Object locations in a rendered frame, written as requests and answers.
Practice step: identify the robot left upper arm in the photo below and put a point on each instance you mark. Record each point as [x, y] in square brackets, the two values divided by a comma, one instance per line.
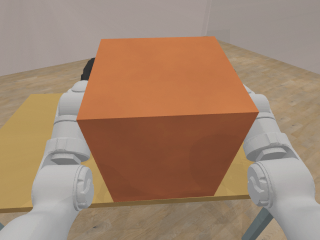
[60, 192]

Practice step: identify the carton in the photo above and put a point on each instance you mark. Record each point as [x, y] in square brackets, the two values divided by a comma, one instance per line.
[164, 117]

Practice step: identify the robot right upper arm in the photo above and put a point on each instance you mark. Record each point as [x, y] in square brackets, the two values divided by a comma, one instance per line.
[285, 188]

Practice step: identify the right robot forearm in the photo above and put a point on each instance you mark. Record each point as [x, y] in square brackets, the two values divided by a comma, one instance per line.
[264, 140]

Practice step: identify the table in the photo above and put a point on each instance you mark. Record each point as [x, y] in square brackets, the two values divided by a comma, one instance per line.
[23, 141]

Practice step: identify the left robot forearm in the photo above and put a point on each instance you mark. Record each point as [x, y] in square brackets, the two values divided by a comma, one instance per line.
[67, 145]

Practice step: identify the left robot hand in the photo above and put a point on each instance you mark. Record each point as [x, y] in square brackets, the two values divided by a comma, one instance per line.
[87, 70]

